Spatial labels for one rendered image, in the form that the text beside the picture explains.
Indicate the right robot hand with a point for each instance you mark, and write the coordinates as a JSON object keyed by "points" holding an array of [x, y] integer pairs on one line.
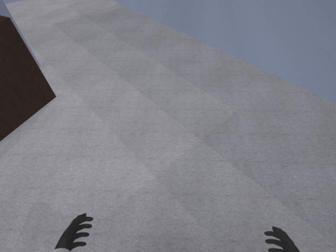
{"points": [[285, 242]]}

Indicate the left robot hand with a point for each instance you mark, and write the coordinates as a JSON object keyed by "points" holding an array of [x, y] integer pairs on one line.
{"points": [[69, 235]]}

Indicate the pedestal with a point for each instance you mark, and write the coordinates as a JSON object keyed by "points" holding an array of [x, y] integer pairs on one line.
{"points": [[23, 88]]}

